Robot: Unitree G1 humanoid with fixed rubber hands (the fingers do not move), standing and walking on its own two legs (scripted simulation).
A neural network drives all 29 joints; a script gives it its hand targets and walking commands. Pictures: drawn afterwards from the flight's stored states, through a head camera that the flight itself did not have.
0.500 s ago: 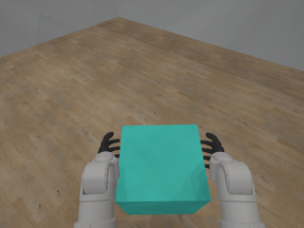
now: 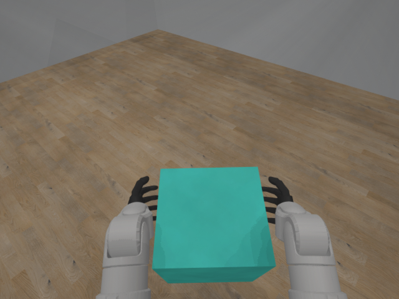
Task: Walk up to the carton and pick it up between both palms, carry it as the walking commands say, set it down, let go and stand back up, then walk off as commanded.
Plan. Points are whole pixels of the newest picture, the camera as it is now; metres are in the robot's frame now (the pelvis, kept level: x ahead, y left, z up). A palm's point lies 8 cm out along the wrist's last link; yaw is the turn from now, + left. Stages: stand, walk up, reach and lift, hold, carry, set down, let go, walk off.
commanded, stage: carry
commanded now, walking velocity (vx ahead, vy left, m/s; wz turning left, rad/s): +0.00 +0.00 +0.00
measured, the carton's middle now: (209, 229) +0.30 +0.00 -0.03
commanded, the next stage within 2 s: none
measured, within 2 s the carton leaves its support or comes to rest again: neither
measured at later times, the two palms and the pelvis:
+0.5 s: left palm (140, 207) +0.30 +0.14 +0.06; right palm (282, 205) +0.30 -0.15 +0.06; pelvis +0.02 -0.01 +0.00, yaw +0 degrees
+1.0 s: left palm (129, 203) +0.30 +0.16 +0.08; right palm (269, 203) +0.30 -0.12 +0.07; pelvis +0.01 +0.02 -0.01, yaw +1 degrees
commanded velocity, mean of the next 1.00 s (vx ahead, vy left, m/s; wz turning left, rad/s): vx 0.00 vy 0.10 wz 0.00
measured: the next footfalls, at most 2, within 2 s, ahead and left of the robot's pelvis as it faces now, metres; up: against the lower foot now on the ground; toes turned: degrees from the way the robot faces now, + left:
right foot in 2.00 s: -0.02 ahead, +0.00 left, +0.00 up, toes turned -9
